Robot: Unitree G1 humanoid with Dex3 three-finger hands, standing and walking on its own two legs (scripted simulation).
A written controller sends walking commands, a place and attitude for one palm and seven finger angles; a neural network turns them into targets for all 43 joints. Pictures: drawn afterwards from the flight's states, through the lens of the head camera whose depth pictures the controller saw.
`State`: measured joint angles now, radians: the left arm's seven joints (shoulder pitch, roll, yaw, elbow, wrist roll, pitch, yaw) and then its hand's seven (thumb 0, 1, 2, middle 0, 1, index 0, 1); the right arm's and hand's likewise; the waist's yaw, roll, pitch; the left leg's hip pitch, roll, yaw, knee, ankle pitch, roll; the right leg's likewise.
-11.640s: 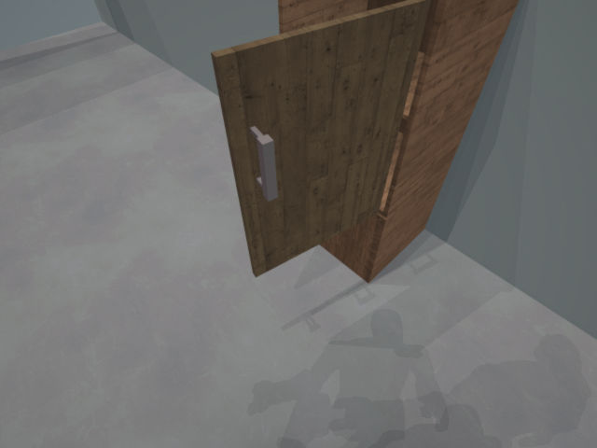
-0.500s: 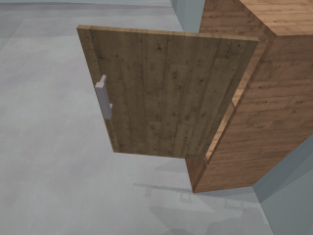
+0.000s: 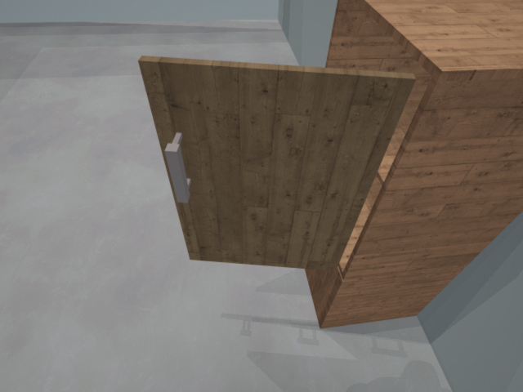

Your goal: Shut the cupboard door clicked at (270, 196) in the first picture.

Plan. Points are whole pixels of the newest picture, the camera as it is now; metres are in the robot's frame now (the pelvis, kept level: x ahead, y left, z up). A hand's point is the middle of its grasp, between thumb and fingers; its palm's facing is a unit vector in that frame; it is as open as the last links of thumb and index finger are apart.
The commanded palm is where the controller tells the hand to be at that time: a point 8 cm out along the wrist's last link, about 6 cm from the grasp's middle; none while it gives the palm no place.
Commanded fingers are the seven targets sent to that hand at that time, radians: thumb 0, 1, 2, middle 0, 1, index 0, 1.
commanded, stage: come to a stop and stand still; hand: left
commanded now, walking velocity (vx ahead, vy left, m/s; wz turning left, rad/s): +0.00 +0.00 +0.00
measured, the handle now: (180, 168) +0.50 +0.19 +0.05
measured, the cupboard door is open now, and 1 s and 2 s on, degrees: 78 78 78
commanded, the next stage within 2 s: look again from close up in 0.32 s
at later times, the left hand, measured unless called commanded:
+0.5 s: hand out of the picture -0.02 +0.17 -0.17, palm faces +0.00 -0.98 -0.19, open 7.4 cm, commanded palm none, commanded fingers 0.00 0.90 0.90 -0.20 -0.30 -0.20 -0.30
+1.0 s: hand out of the picture +0.00 +0.18 -0.17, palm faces +0.01 -0.98 -0.20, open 7.4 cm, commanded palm none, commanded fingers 0.00 0.90 0.90 -0.20 -0.30 -0.20 -0.30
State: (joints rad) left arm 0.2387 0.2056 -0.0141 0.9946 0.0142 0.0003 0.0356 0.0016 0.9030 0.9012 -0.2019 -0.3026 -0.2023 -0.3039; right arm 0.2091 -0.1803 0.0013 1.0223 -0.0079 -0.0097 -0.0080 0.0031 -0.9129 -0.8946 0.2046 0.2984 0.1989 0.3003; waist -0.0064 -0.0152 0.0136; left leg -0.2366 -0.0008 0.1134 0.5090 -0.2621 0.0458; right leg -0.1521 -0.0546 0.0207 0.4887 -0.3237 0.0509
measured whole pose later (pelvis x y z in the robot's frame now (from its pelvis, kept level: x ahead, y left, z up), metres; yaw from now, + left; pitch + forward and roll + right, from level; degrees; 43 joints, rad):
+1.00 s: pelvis -0.01 -0.01 +0.01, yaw +0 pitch -1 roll +0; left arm 0.27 0.19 -0.01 1.09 0.01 -0.01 0.03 0.00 0.90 0.90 -0.20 -0.30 -0.20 -0.30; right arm 0.21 -0.18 0.00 1.13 0.00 -0.02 -0.01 0.00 -0.91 -0.89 0.20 0.30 0.20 0.30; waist 0.00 -0.03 0.04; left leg -0.21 0.00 0.10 0.41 -0.19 0.04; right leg -0.13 -0.05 0.01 0.41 -0.27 0.04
